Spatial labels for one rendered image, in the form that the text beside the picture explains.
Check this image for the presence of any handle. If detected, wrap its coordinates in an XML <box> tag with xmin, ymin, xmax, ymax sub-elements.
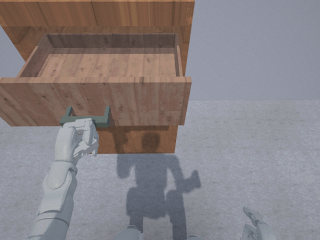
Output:
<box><xmin>59</xmin><ymin>106</ymin><xmax>111</xmax><ymax>128</ymax></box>

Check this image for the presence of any robot left thigh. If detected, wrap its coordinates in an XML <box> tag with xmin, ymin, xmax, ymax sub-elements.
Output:
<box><xmin>114</xmin><ymin>228</ymin><xmax>144</xmax><ymax>240</ymax></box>

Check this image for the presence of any robot left shin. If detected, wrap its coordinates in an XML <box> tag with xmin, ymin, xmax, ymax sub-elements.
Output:
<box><xmin>127</xmin><ymin>225</ymin><xmax>137</xmax><ymax>229</ymax></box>

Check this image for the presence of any right robot hand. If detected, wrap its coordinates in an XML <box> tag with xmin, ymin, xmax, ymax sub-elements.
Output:
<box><xmin>240</xmin><ymin>206</ymin><xmax>277</xmax><ymax>240</ymax></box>

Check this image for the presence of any drawer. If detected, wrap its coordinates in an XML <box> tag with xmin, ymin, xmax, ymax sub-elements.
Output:
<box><xmin>0</xmin><ymin>33</ymin><xmax>192</xmax><ymax>127</ymax></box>

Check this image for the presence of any cabinet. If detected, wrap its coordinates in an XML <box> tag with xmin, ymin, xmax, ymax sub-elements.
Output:
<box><xmin>0</xmin><ymin>0</ymin><xmax>195</xmax><ymax>154</ymax></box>

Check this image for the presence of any left robot hand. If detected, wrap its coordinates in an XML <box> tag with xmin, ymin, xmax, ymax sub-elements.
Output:
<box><xmin>54</xmin><ymin>118</ymin><xmax>99</xmax><ymax>166</ymax></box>

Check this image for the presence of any left robot forearm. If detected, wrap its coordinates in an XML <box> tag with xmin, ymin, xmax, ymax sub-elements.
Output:
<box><xmin>26</xmin><ymin>160</ymin><xmax>78</xmax><ymax>240</ymax></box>

